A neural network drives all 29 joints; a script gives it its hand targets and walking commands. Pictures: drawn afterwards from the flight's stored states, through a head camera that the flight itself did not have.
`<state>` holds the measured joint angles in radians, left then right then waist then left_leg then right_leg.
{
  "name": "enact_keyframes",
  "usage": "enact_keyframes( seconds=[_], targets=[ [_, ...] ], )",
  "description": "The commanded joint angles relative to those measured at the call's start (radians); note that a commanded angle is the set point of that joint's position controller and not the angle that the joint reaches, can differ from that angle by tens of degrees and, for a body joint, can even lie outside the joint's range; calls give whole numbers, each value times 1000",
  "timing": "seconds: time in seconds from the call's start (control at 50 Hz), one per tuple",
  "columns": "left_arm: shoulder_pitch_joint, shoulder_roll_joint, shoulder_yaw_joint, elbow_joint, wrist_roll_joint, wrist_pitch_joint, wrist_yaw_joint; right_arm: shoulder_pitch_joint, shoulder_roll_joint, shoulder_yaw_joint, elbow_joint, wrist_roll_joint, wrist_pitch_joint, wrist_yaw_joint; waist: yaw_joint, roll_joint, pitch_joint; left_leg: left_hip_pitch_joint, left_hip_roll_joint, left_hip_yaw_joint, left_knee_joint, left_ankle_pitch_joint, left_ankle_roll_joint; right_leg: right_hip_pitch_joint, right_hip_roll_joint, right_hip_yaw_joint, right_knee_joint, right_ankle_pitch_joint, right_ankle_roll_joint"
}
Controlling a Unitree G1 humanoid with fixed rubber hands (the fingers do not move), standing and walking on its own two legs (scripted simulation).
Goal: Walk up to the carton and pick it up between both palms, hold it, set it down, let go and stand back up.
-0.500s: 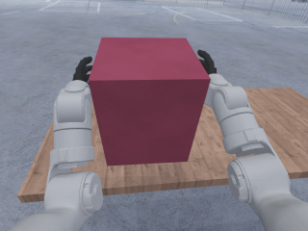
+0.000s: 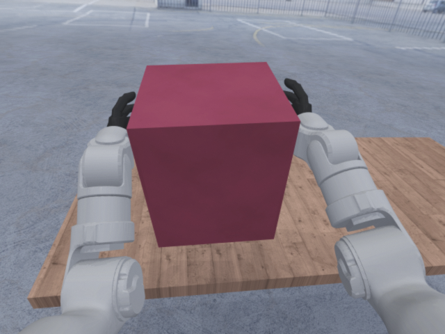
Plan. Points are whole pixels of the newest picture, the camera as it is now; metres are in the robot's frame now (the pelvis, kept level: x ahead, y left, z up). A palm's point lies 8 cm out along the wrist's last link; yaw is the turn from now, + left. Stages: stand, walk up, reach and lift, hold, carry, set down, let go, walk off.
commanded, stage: hold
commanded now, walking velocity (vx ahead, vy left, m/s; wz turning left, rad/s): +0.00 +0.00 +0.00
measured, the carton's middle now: (212, 155) +0.35 +0.00 +0.22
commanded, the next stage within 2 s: none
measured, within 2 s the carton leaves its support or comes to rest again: neither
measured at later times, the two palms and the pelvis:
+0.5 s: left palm (130, 132) +0.34 +0.14 +0.27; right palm (318, 126) +0.33 -0.17 +0.29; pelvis -0.04 -0.01 +0.00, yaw -1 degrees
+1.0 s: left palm (122, 134) +0.35 +0.15 +0.26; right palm (301, 128) +0.35 -0.15 +0.28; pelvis +0.00 +0.01 +0.00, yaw +0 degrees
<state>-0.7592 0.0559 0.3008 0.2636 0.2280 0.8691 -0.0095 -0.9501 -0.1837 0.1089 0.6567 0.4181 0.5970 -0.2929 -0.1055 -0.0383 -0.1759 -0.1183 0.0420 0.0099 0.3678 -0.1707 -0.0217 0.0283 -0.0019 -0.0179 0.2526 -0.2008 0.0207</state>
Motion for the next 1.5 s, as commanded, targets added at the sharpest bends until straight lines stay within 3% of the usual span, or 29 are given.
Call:
enact_keyframes(
  seconds=[0.0, 0.1, 0.12, 0.24, 0.28, 0.32, 0.36, 0.38, 0.54, 0.56, 0.6, 0.72, 0.76, 0.8, 0.84, 0.96, 1.0, 1.02, 1.06, 1.08, 1.12, 1.18, 1.22, 1.24, 1.26, 1.3, 1.32, 1.38, 1.48],
  targets=[
    [-802, -571, -470, -342, -169, -36, -135, -638, 602, 221, -362, 183, 29, 127, -45, 177, -271, 252, -64, -13, 24, 518, -98, -13, 106, 2, 27, 440, 26],
    [-843, -588, -517, -401, -202, -27, -134, -664, 615, 214, -400, 167, 27, 160, -39, 174, -275, 200, -59, -7, 8, 412, -98, -39, 97, 9, 20, 326, 13],
    [-826, -580, -500, -341, -181, -20, -133, -662, 593, 188, -358, 140, 30, 164, -49, 171, -233, 194, -54, -4, -5, 387, -98, -43, 97, 10, 11, 300, 11],
    [-827, -519, -361, -167, -142, -44, -144, -812, 683, 199, -340, 78, 1, 188, 44, 1, -200, 98, -65, 14, -57, 147, -3, -94, 84, 20, -17, 103, 19],
    [-851, -510, -321, -103, -129, -52, -147, -846, 708, 174, -283, 57, -6, 190, 56, -14, -202, 92, -71, 18, -62, 90, 17, -119, 76, 21, -28, 49, 25],
    [-882, -514, -319, -70, -139, -70, -159, -865, 706, 141, -250, 23, -21, 191, 36, -35, -231, 103, -65, 25, -69, 52, 31, -138, 72, 19, -27, 23, 25],
    [-884, -508, -289, 30, -120, -74, -166, -894, 688, 113, -192, 8, -20, 193, 42, -13, -186, 87, -67, 31, -82, -5, 34, -184, 64, 29, -48, -60, 19],
    [-886, -485, -249, 110, -110, -79, -175, -935, 684, 98, -180, -4, -29, 194, 57, -46, -170, 67, -71, 45, -87, -48, 53, -208, 59, 30, -66, -119, 29],
    [-984, -516, -308, 99, -184, -147, -151, -925, 689, 58, -116, -5, -64, 177, 5, 39, -308, 119, -80, 29, -38, 38, 30, -197, 54, 31, -46, -9, 27],
    [-1001, -502, -301, 96, -174, -145, -151, -867, 664, 32, -31, -12, -51, 176, -9, 74, -270, 107, -82, 20, -43, 21, 17, -189, 48, 33, -41, -9, 24],
    [-1007, -511, -299, 56, -162, -143, -151, -855, 675, 53, -34, 10, -48, 170, -5, 97, -296, 115, -88, 17, -39, 55, 12, -155, 47, 31, -31, 31, 30],
    [-875, -533, -313, 4, -151, -114, -160, -843, 675, 134, -175, 96, -43, 136, 4, 89, -294, 129, -96, 5, -18, 205, -3, -60, 47, 32, -1, 305, 57],
    [-931, -581, -400, -149, -198, -117, -146, -795, 675, 158, -255, 125, -38, 125, -42, 126, -392, 174, -91, -11, 6, 302, -37, -14, 64, 24, 28, 400, 51],
    [-910, -581, -418, -197, -201, -109, -135, -770, 670, 185, -282, 161, -23, 123, -37, 144, -401, 216, -83, -13, 20, 394, -55, -6, 82, 12, 30, 435, 45],
    [-846, -591, -429, -219, -200, -90, -132, -763, 671, 219, -367, 176, -17, 115, -22, 106, -415, 239, -81, -20, 36, 470, -51, 14, 90, 8, 35, 512, 50],
    [-754, -558, -410, -253, -160, -41, -139, -708, 628, 249, -425, 184, 16, 131, 6, 62, -298, 227, -64, -14, 20, 493, -58, 2, 115, 4, 20, 415, 33],
    [-779, -584, -458, -328, -185, -41, -132, -690, 607, 239, -433, 188, 21, 140, -14, 89, -317, 227, -58, -23, 22, 525, -83, 1, 120, -1, 32, 422, 21],
    [-745, -566, -433, -271, -163, -28, -136, -709, 612, 236, -428, 174, 24, 143, 4, 76, -277, 215, -63, -10, 17, 492, -69, -15, 118, 4, 17, 397, 22],
    [-772, -596, -474, -309, -181, -28, -133, -693, 603, 218, -431, 165, 21, 157, -26, 108, -257, 211, -55, -13, 12, 495, -89, -20, 120, 6, 22, 393, 6],
    [-756, -581, -470, -348, -178, -25, -136, -684, 612, 243, -464, 174, 17, 158, -5, 95, -299, 218, -56, -8, 22, 535, -82, 24, 119, 10, 31, 433, 16],
    [-775, -602, -488, -327, -187, -23, -139, -710, 605, 224, -455, 155, 13, 166, -18, 129, -278, 185, -64, -2, 8, 437, -82, -16, 110, 20, 16, 360, 4],
    [-831, -551, -399, -188, -130, -24, -151, -754, 615, 153, -275, 93, 19, 187, -11, 106, -138, 103, -54, 9, -60, 164, -49, -106, 81, 28, -17, 113, 3],
    [-860, -540, -371, -164, -129, -30, -160, -807, 659, 136, -257, 61, 5, 202, 17, 78, -155, 88, -56, 23, -80, 79, -21, -119, 70, 28, -18, 33, 4],
    [-902, -526, -366, -144, -132, -45, -160, -810, 664, 114, -194, 32, 1, 204, 4, 70, -157, 77, -57, 24, -85, 43, -15, -129, 70, 19, -19, 8, 1],
    [-866, -526, -344, -89, -131, -49, -162, -857, 671, 125, -239, 35, -10, 204, 19, 36, -182, 69, -61, 29, -80, 40, 2, -116, 71, 26, -23, 14, 10],
    [-945, -526, -346, -52, -141, -69, -164, -852, 682, 82, -179, 14, -14, 201, -4, 52, -213, 72, -70, 27, -79, -20, 7, -150, 60, 32, -31, -28, 15],
    [-949, -528, -342, 3, -142, -79, -164, -921, 686, 75, -190, 11, -28, 201, 26, 52, -206, 55, -69, 37, -81, -47, 16, -187, 54, 33, -43, -84, 14],
    [-967, -480, -254, 126, -120, -98, -165, -914, 681, 29, -69, -34, -33, 204, 48, 12, -207, 57, -74, 39, -81, -103, 50, -231, 47, 40, -64, -188, 20],
    [-986, -489, -243, 160, -149, -145, -159, -945, 689, 29, -66, -24, -64, 192, 41, 8, -287, 86, -84, 30, -52, -22, 53, -218, 48, 33, -57, -107, 24]
  ],
)
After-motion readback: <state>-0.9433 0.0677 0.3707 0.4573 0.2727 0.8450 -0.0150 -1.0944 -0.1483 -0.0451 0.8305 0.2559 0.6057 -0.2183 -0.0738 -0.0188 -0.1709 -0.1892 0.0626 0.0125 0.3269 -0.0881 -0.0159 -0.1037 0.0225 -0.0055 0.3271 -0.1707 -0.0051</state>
